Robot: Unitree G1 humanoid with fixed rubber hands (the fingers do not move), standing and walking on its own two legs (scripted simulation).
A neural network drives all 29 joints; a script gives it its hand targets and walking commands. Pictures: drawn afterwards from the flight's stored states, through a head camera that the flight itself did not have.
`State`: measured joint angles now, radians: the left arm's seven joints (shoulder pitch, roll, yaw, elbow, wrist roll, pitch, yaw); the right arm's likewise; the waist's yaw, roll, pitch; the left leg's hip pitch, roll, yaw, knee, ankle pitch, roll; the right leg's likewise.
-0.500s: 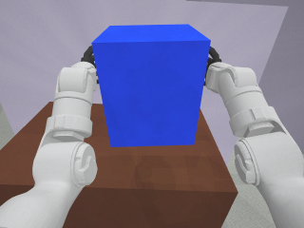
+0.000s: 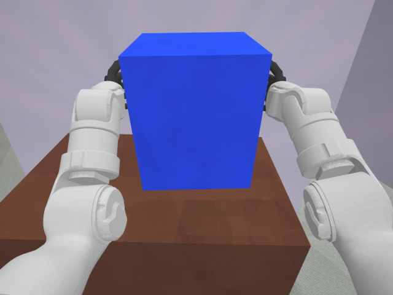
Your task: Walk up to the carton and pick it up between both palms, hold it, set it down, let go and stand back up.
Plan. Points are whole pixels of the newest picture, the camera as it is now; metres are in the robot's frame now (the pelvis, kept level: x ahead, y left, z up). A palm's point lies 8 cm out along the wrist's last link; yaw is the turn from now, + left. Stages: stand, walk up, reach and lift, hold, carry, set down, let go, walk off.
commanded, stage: hold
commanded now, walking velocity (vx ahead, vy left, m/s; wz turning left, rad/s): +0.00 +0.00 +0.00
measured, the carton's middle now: (194, 108) +0.40 -0.01 +0.29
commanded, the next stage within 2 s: none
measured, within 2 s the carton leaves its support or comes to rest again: neither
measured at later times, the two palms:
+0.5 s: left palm (114, 94) +0.39 +0.14 +0.32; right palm (274, 92) +0.37 -0.16 +0.33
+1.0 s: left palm (112, 92) +0.39 +0.14 +0.33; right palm (273, 92) +0.37 -0.16 +0.33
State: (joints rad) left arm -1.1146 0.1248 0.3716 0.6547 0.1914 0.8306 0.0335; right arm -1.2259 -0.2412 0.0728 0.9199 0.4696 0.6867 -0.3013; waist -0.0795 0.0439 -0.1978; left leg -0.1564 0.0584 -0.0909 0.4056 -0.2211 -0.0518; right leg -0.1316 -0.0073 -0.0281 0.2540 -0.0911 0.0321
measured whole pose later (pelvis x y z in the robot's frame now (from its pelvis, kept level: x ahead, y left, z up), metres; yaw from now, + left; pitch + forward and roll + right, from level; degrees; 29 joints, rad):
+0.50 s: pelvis +0.00 +0.00 +0.00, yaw +0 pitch -2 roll -2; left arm -1.12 0.12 0.35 0.66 0.20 0.84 0.04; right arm -1.24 -0.24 0.05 0.97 0.47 0.67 -0.29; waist -0.10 0.03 -0.20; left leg -0.16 0.06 -0.10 0.42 -0.23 -0.05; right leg -0.13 -0.01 -0.03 0.25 -0.09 0.03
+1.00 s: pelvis +0.00 +0.00 +0.00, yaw +0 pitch -1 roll -2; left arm -1.15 0.14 0.36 0.69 0.19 0.83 0.03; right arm -1.25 -0.24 0.04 0.94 0.45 0.68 -0.30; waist -0.09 0.03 -0.20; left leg -0.17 0.05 -0.10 0.41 -0.22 -0.05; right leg -0.14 -0.01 -0.03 0.25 -0.09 0.03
